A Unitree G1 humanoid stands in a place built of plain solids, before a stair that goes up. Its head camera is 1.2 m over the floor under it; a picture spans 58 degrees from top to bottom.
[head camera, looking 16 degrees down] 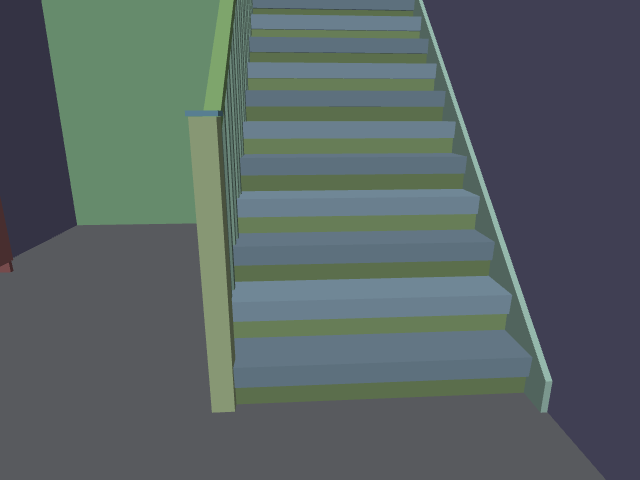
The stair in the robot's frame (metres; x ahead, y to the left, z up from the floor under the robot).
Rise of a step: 0.19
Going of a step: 0.23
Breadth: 1.38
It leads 4 degrees to the left of straight ahead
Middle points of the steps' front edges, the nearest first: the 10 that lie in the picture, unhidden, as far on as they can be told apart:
1.62 -0.28 0.19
1.85 -0.22 0.39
2.07 -0.20 0.58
2.30 -0.19 0.78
2.53 -0.17 0.97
2.75 -0.16 1.17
2.98 -0.15 1.36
3.21 -0.13 1.55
3.44 -0.12 1.75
3.67 -0.10 1.94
